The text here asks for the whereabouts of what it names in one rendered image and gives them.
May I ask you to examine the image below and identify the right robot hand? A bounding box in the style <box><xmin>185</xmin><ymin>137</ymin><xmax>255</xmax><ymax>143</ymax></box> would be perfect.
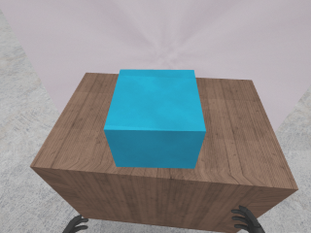
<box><xmin>231</xmin><ymin>205</ymin><xmax>265</xmax><ymax>233</ymax></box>

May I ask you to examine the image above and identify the carton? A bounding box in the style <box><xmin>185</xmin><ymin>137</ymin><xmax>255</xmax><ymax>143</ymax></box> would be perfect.
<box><xmin>103</xmin><ymin>69</ymin><xmax>206</xmax><ymax>169</ymax></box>

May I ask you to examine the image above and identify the left robot hand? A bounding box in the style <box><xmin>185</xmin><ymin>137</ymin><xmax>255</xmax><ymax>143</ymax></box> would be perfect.
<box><xmin>62</xmin><ymin>215</ymin><xmax>89</xmax><ymax>233</ymax></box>

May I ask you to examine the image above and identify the pedestal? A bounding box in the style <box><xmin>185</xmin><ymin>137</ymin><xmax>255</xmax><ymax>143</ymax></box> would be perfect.
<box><xmin>29</xmin><ymin>72</ymin><xmax>298</xmax><ymax>233</ymax></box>

